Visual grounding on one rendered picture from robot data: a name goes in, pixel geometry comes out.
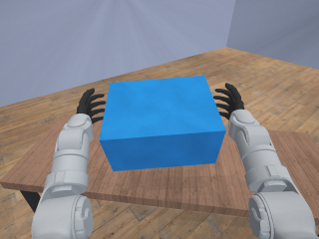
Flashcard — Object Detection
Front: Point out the table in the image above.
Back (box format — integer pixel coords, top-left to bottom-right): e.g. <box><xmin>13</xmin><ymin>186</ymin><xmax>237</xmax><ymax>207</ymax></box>
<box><xmin>0</xmin><ymin>114</ymin><xmax>319</xmax><ymax>237</ymax></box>

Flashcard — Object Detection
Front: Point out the left robot hand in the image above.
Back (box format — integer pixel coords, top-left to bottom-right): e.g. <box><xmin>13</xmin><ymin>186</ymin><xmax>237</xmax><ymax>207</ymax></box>
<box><xmin>76</xmin><ymin>88</ymin><xmax>106</xmax><ymax>124</ymax></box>

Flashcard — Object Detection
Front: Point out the right robot forearm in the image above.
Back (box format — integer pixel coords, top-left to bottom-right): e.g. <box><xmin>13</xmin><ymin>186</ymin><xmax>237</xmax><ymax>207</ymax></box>
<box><xmin>228</xmin><ymin>109</ymin><xmax>316</xmax><ymax>233</ymax></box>

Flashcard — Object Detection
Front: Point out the right robot hand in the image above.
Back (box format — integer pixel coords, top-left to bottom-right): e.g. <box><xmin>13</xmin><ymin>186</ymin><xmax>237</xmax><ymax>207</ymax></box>
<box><xmin>213</xmin><ymin>83</ymin><xmax>245</xmax><ymax>120</ymax></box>

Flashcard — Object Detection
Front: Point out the carton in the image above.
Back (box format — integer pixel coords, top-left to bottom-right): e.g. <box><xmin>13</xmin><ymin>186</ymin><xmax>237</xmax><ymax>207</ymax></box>
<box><xmin>99</xmin><ymin>76</ymin><xmax>226</xmax><ymax>171</ymax></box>

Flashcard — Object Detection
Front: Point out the right robot upper arm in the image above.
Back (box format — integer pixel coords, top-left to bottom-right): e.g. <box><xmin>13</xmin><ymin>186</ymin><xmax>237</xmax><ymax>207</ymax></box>
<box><xmin>248</xmin><ymin>191</ymin><xmax>319</xmax><ymax>239</ymax></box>

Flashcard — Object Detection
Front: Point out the left robot forearm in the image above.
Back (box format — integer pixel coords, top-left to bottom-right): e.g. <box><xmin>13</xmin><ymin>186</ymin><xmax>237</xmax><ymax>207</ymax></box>
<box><xmin>31</xmin><ymin>114</ymin><xmax>94</xmax><ymax>238</ymax></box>

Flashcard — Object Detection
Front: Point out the left robot upper arm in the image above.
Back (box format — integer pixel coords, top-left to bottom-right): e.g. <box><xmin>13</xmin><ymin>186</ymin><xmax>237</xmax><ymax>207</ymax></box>
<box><xmin>31</xmin><ymin>194</ymin><xmax>94</xmax><ymax>239</ymax></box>

